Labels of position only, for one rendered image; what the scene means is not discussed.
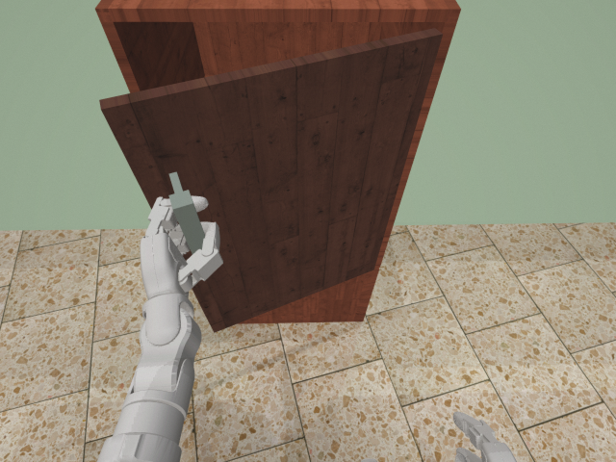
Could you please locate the cupboard door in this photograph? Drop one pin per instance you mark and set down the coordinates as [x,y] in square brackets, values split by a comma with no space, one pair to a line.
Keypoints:
[300,161]

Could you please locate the left robot hand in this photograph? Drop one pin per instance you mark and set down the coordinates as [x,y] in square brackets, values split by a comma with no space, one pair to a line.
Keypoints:
[162,252]

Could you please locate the right robot hand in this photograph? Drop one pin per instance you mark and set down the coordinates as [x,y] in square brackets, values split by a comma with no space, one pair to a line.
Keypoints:
[482,436]

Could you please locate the robot left forearm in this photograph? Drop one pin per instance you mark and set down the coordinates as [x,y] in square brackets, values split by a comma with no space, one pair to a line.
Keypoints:
[153,413]

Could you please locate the handle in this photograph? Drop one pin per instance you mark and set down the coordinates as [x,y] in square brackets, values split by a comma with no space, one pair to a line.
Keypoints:
[184,210]

